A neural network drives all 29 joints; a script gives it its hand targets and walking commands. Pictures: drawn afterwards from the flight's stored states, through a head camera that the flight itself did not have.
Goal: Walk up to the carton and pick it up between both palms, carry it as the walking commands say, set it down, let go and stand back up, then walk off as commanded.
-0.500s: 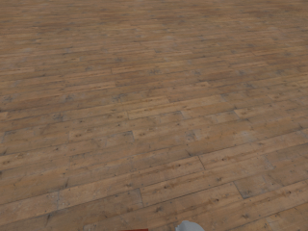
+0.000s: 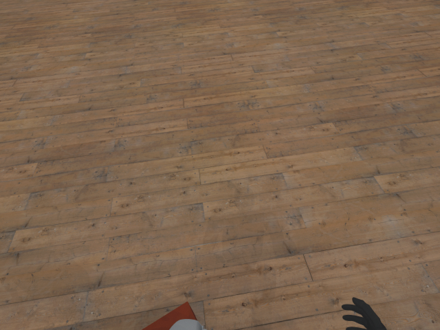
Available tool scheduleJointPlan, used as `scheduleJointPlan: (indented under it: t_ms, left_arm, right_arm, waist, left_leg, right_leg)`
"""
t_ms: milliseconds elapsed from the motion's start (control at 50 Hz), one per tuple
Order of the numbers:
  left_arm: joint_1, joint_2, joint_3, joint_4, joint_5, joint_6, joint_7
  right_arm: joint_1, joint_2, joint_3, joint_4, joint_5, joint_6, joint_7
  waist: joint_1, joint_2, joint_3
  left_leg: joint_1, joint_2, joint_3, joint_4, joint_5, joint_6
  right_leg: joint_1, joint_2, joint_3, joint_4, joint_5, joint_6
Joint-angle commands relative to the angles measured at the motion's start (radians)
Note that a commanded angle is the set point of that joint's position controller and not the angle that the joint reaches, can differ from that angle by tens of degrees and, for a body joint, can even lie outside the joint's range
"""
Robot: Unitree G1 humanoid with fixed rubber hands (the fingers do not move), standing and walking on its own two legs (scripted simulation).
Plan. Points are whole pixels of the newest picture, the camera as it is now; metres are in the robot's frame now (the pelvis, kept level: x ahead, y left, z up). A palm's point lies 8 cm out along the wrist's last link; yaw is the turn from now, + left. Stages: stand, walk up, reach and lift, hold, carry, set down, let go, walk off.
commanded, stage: walk off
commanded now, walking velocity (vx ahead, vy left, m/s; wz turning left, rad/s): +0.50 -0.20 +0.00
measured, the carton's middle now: out of the picture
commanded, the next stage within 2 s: none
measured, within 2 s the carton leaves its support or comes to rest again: rests again in 0.22 s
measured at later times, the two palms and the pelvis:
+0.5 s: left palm (142, 248) +0.31 +0.26 -0.14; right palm out of the picture +0.15 -0.25 -0.11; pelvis +0.21 +0.02 -0.01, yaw +0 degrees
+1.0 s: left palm (175, 202) +0.43 +0.20 -0.12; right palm (368, 176) +0.55 -0.32 -0.11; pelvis +0.40 -0.07 +0.00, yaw +0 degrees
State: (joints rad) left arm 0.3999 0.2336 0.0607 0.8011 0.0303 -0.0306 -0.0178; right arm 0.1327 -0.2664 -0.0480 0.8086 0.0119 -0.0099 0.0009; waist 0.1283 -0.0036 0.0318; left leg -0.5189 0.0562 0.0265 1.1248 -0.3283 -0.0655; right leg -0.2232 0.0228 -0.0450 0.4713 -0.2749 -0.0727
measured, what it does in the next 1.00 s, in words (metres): walks ahead: left foot, then right foot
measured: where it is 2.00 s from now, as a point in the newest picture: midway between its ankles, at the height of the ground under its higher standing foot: (272, 216)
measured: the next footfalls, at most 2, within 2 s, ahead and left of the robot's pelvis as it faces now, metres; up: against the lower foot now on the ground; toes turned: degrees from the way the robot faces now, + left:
left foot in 0.22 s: +0.16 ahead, +0.14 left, +0.00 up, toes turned +5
right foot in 0.66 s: +0.44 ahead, -0.15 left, +0.00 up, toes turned -4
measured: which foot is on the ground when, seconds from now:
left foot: down 0.00-0.06, up 0.08-0.20, down 0.22-0.68, up 0.70-1.00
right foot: down 0.00-0.22, up 0.24-0.64, down 0.66-1.00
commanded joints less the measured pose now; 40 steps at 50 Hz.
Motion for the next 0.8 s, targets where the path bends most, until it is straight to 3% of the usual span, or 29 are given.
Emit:
scheduleJointPlan:
  t_ms: [0,20,60,80,100,140,160,180,200,220,240,300,320,360,380,400,440,460,520,540,580,600,620,640,660,680,720,760,780]
  left_arm:
    - [0.154,0.123,0.014,0.040,-0.005,-0.015,0.012]
    - [0.144,0.114,0.015,0.052,-0.005,-0.017,0.012]
    - [0.137,0.131,0.026,0.046,-0.007,-0.020,0.004]
    - [0.150,0.110,0.021,0.058,0.000,-0.017,0.002]
    - [0.132,0.104,0.013,0.053,0.002,-0.017,0.003]
    - [0.070,0.143,0.023,0.043,-0.008,-0.019,0.008]
    - [0.023,0.162,0.038,0.019,-0.024,-0.023,0.010]
    - [0.013,0.115,0.021,-0.022,-0.025,-0.034,0.004]
    - [0.006,0.066,0.010,-0.059,0.001,-0.037,-0.001]
    - [-0.055,0.103,0.027,-0.064,0.026,-0.021,0.002]
    - [-0.095,0.122,0.027,-0.062,0.025,-0.010,-0.011]
    - [-0.119,0.079,0.020,-0.083,0.016,0.008,-0.037]
    - [-0.154,0.067,0.025,-0.089,0.019,0.016,-0.048]
    - [-0.203,0.081,0.021,-0.103,0.031,0.029,-0.050]
    - [-0.213,0.055,0.010,-0.096,0.020,0.036,-0.062]
    - [-0.234,0.012,0.002,-0.109,0.020,0.039,-0.072]
    - [-0.357,0.059,0.009,-0.139,0.014,0.037,-0.074]
    - [-0.362,0.044,-0.005,-0.151,0.004,0.034,-0.077]
    - [-0.445,0.033,-0.014,-0.148,-0.006,0.018,-0.082]
    - [-0.450,0.015,-0.017,-0.155,-0.013,0.014,-0.087]
    - [-0.299,0.051,-0.007,-0.099,-0.010,0.020,-0.067]
    - [-0.191,0.065,0.009,-0.045,-0.005,0.016,-0.049]
    - [0.013,0.105,0.018,0.030,0.001,0.004,-0.034]
    - [0.151,0.228,0.051,0.089,0.022,-0.004,-0.017]
    - [0.192,0.288,0.058,0.093,0.018,-0.014,-0.009]
    - [0.159,0.222,0.047,0.109,-0.006,-0.010,0.002]
    - [0.029,0.147,0.032,0.078,-0.026,-0.013,0.001]
    - [-0.049,0.127,0.016,0.049,-0.025,-0.016,0.014]
    - [-0.060,0.137,0.019,0.034,-0.020,-0.021,0.006]
  right_arm:
    - [-0.109,-0.073,-0.007,-0.107,-0.044,-0.004,0.005]
    - [-0.097,-0.065,-0.001,-0.114,-0.038,-0.003,0.002]
    - [-0.142,-0.075,0.001,-0.123,-0.036,-0.016,0.002]
    - [-0.161,-0.025,0.015,-0.137,-0.027,-0.027,0.005]
    - [-0.130,-0.015,0.011,-0.124,-0.020,-0.037,0.001]
    - [0.049,-0.019,0.013,-0.061,-0.022,-0.044,-0.016]
    - [0.239,-0.074,-0.014,-0.010,-0.035,-0.054,-0.026]
    - [0.377,-0.235,-0.063,0.022,-0.056,-0.060,-0.049]
    - [0.431,-0.329,-0.076,0.043,-0.043,-0.057,-0.058]
    - [0.427,-0.282,-0.062,0.043,-0.035,-0.054,-0.058]
    - [0.339,-0.190,-0.035,0.038,-0.022,-0.052,-0.046]
    - [0.249,-0.130,-0.019,0.022,-0.032,-0.055,-0.026]
    - [0.295,-0.165,-0.023,0.030,-0.030,-0.059,-0.027]
    - [0.362,-0.091,-0.001,0.062,-0.025,-0.068,-0.027]
    - [0.371,-0.094,0.000,0.063,-0.012,-0.075,-0.022]
    - [0.362,-0.136,-0.016,0.070,-0.012,-0.076,-0.023]
    - [0.388,-0.108,-0.011,0.064,-0.017,-0.071,-0.023]
    - [0.385,-0.079,0.001,0.067,-0.022,-0.065,-0.024]
    - [0.344,-0.141,-0.017,0.053,-0.034,-0.068,-0.031]
    - [0.361,-0.128,-0.012,0.073,-0.036,-0.067,-0.032]
    - [0.343,-0.210,-0.035,0.060,-0.032,-0.069,-0.034]
    - [0.355,-0.237,-0.045,0.068,-0.024,-0.064,-0.040]
    - [0.339,-0.198,-0.033,0.066,-0.020,-0.062,-0.046]
    - [0.349,-0.107,-0.014,0.033,-0.029,-0.065,-0.036]
    - [0.368,-0.007,0.020,-0.008,-0.005,-0.059,-0.039]
    - [0.280,-0.107,-0.006,-0.019,-0.028,-0.052,-0.040]
    - [0.224,-0.113,-0.010,-0.012,-0.033,-0.057,-0.022]
    - [0.223,-0.125,-0.024,-0.012,-0.056,-0.035,-0.003]
    - [0.229,-0.120,-0.028,-0.015,-0.057,-0.027,0.005]
  waist:
    - [-0.009,-0.105,-0.022]
    - [-0.012,-0.119,-0.066]
    - [-0.001,-0.117,-0.071]
    - [0.004,-0.182,-0.064]
    - [-0.006,-0.158,-0.083]
    - [-0.102,-0.125,-0.171]
    - [-0.195,-0.062,-0.241]
    - [-0.259,0.150,-0.296]
    - [-0.230,0.285,-0.235]
    - [-0.229,0.068,-0.136]
    - [-0.179,-0.012,-0.010]
    - [-0.141,0.096,0.083]
    - [-0.157,0.153,0.092]
    - [-0.158,0.150,0.114]
    - [-0.144,0.153,0.117]
    - [-0.144,0.200,0.119]
    - [-0.178,0.153,0.111]
    - [-0.177,0.199,0.138]
    - [-0.185,0.150,0.194]
    - [-0.175,0.218,0.194]
    - [-0.113,0.248,0.027]
    - [-0.073,0.148,-0.048]
    - [0.014,0.082,-0.160]
    - [0.035,-0.166,-0.308]
    - [0.029,-0.405,-0.351]
    - [0.023,-0.245,-0.247]
    - [-0.033,-0.141,-0.151]
    - [-0.094,-0.123,-0.084]
    - [-0.101,-0.178,-0.119]
  left_leg:
    - [-0.205,0.043,0.029,-0.195,0.047,0.002]
    - [-0.169,0.032,0.028,-0.288,0.003,0.001]
    - [-0.136,0.008,0.057,-0.413,-0.051,0.009]
    - [-0.108,-0.007,0.081,-0.508,-0.103,0.021]
    - [-0.031,-0.024,0.099,-0.567,-0.098,0.026]
    - [0.249,-0.059,0.126,-0.675,0.085,0.054]
    - [0.462,0.003,0.048,-0.704,0.200,0.089]
    - [0.701,0.286,-0.277,-0.737,0.228,0.158]
    - [0.884,0.452,-0.623,-0.763,0.466,0.230]
    - [0.759,0.448,-0.619,-0.761,0.520,0.247]
    - [0.594,0.410,-0.534,-0.797,0.369,0.256]
    - [0.445,0.271,-0.297,-0.860,0.314,0.187]
    - [0.425,0.292,-0.302,-0.871,0.311,0.196]
    - [0.457,0.278,-0.303,-0.874,0.338,0.187]
    - [0.447,0.252,-0.244,-0.837,0.459,0.143]
    - [0.408,0.252,-0.203,-0.868,0.429,0.154]
    - [0.451,0.275,-0.214,-0.875,0.462,0.185]
    - [0.408,0.252,-0.140,-0.868,0.524,0.178]
    - [0.315,0.232,-0.084,-0.920,0.447,0.140]
    - [0.311,0.243,-0.082,-0.924,0.460,0.141]
    - [0.453,0.249,-0.039,-0.729,0.813,0.108]
    - [0.451,0.241,-0.018,-0.580,0.921,0.110]
    - [0.362,0.197,0.002,-0.324,0.781,0.079]
    - [0.129,0.098,0.024,-0.017,0.208,0.059]
    - [-0.093,-0.065,0.007,0.221,-0.356,0.029]
    - [-0.173,-0.038,-0.046,0.304,-0.253,0.061]
    - [-0.198,0.047,-0.072,0.224,-0.111,0.082]
    - [-0.075,0.073,-0.046,0.090,-0.042,0.066]
    - [-0.021,0.059,-0.020,0.048,-0.046,0.059]
  right_leg:
    - [0.337,-0.240,0.201,-0.254,0.169,-0.071]
    - [0.382,-0.237,0.194,-0.226,0.158,-0.113]
    - [0.435,-0.206,0.160,-0.170,0.280,-0.113]
    - [0.424,-0.211,0.155,-0.123,0.361,-0.117]
    - [0.404,-0.203,0.132,-0.086,0.523,-0.106]
    - [0.296,-0.192,0.071,0.082,0.771,-0.064]
    - [0.158,-0.175,0.045,0.248,0.630,-0.027]
    - [-0.134,-0.096,0.000,0.505,0.231,0.029]
    - [-0.500,0.016,0.044,0.675,-0.286,0.059]
    - [-0.548,-0.042,0.124,0.760,-0.309,0.061]
    - [-0.532,-0.085,0.125,0.720,-0.195,0.054]
    - [-0.478,-0.116,0.086,0.668,-0.039,0.074]
    - [-0.472,-0.108,0.070,0.676,-0.050,0.082]
    - [-0.532,-0.096,0.050,0.680,0.026,0.087]
    - [-0.524,-0.098,0.042,0.653,0.058,0.079]
    - [-0.524,-0.106,0.035,0.652,0.100,0.083]
    - [-0.557,-0.122,0.026,0.614,0.118,0.099]
    - [-0.526,-0.119,0.006,0.513,0.129,0.107]
    - [-0.348,-0.112,-0.063,0.251,0.147,0.098]
    - [-0.285,-0.127,-0.040,0.229,0.138,0.082]
    - [-0.113,-0.074,-0.054,0.066,0.058,0.038]
    - [0.053,-0.039,-0.100,0.000,0.090,0.017]
    - [0.292,-0.068,-0.016,-0.071,0.165,-0.025]
    - [0.575,-0.219,0.134,-0.016,0.137,-0.040]
    - [0.631,-0.447,0.535,-0.150,0.241,-0.097]
    - [0.490,-0.389,0.533,-0.197,0.112,-0.146]
    - [0.333,-0.322,0.346,-0.147,0.107,-0.051]
    - [0.156,-0.248,0.209,-0.169,0.191,-0.021]
    - [0.130,-0.221,0.173,-0.175,0.120,-0.023]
